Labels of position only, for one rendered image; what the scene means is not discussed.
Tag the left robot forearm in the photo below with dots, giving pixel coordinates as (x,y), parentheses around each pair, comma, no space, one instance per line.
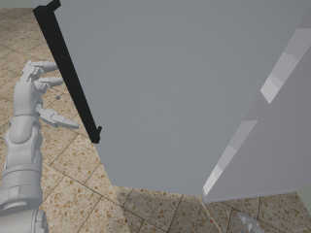
(20,187)

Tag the right robot hand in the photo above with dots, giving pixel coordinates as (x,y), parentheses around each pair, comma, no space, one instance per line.
(250,223)

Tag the fridge door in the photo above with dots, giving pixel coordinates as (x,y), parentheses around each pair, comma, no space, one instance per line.
(170,81)

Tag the left robot upper arm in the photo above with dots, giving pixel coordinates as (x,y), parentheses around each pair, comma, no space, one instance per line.
(30,221)

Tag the handle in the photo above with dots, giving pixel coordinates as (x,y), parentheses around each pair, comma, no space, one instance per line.
(49,26)

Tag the left robot hand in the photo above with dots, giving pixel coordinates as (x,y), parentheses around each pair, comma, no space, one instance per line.
(28,91)

